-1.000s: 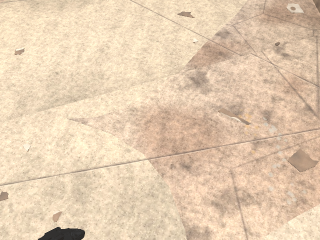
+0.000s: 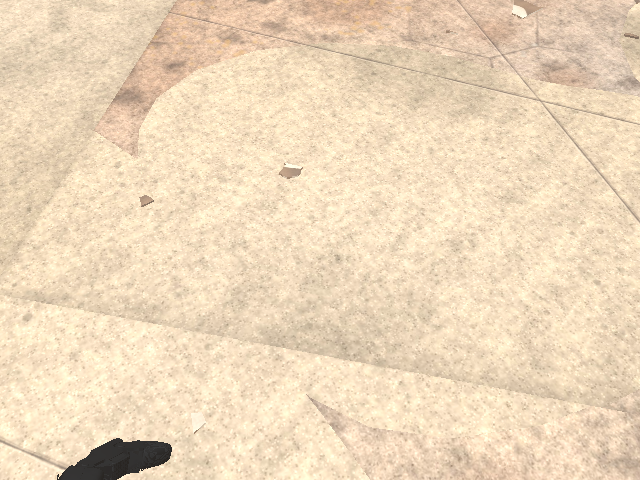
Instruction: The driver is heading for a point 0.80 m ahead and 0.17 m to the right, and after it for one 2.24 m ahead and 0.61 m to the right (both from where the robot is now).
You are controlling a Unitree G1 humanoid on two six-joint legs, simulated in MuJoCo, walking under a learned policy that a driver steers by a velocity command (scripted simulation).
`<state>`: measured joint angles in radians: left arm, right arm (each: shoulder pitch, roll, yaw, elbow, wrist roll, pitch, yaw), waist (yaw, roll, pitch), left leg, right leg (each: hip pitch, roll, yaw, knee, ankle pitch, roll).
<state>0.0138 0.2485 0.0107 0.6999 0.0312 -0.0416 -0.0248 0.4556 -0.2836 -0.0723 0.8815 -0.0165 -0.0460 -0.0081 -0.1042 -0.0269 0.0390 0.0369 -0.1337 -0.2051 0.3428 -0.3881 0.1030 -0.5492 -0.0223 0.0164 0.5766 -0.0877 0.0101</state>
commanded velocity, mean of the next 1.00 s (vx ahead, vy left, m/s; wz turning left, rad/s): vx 0.50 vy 0.00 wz -0.11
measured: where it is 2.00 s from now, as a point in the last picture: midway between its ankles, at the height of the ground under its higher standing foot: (364, 260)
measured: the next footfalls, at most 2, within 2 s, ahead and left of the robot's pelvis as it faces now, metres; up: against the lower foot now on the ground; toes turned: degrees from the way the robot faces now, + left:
right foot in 0.04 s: +0.19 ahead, -0.12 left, +0.00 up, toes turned +2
left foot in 0.54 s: +0.42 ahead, +0.11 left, +0.00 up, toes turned +5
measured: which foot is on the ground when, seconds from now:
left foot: down 0.00-0.04, up 0.06-0.52, down 0.54-1.00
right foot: up 0.00-0.02, down 0.04-0.56, up 0.58-1.00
